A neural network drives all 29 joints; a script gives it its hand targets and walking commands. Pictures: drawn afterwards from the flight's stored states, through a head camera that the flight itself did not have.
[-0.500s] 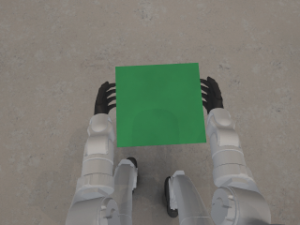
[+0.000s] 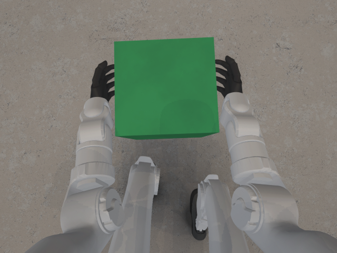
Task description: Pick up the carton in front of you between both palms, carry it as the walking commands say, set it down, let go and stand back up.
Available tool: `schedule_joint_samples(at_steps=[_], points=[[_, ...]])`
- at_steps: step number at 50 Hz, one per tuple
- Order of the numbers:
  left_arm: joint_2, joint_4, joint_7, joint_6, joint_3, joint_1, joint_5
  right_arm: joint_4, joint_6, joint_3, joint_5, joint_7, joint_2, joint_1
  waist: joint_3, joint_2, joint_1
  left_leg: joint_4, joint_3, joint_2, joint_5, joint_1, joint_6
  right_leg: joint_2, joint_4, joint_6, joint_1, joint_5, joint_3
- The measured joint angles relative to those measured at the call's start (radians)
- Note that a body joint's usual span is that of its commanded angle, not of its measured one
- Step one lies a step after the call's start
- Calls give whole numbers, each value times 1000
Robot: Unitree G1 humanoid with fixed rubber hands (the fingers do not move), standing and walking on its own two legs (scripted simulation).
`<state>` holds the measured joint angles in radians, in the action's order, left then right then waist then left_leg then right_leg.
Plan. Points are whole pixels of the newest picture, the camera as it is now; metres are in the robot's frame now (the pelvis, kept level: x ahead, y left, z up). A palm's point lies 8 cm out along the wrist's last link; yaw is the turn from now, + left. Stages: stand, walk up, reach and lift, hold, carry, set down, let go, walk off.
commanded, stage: set down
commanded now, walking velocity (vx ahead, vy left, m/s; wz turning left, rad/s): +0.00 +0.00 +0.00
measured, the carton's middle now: (166, 99) +0.45 +0.10 -0.17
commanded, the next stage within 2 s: none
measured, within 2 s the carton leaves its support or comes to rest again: rests again in 1.88 s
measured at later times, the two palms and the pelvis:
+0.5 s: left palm (106, 103) +0.43 +0.28 -0.25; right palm (203, 93) +0.51 -0.01 -0.24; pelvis -0.03 +0.01 -0.11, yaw -2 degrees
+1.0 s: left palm (109, 103) +0.45 +0.30 -0.33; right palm (196, 96) +0.52 +0.00 -0.33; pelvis -0.03 +0.01 -0.17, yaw -2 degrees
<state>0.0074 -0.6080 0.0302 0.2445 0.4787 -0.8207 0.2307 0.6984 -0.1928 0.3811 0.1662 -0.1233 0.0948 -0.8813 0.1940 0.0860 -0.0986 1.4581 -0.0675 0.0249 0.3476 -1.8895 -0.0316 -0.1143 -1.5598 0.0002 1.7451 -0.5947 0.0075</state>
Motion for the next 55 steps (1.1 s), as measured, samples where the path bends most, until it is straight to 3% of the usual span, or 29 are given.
schedule_joint_samples(at_steps=[25,36,44,55], points=[[112,-60,-34,45,14,-302,-48,139,-30,-46,-57,-33,-134,-367,-223,23,-45,356,-6,-9,9,-377,15,-16,-377,36,358,-52,-13],[190,-132,-49,40,-15,-437,-93,214,-37,-124,-113,-59,-207,-524,-401,29,-81,482,-3,3,16,-445,14,-37,-512,43,429,-69,-11],[232,-188,-44,22,-28,-464,-166,248,-31,-210,-149,-76,-233,-551,-448,-3,-99,532,18,18,43,-448,20,-51,-571,50,436,-96,10],[253,-282,-4,-9,-18,-484,-151,315,-28,-239,-158,-55,-254,-572,-441,5,-103,544,13,34,42,-464,8,-70,-588,40,472,-81,8]])
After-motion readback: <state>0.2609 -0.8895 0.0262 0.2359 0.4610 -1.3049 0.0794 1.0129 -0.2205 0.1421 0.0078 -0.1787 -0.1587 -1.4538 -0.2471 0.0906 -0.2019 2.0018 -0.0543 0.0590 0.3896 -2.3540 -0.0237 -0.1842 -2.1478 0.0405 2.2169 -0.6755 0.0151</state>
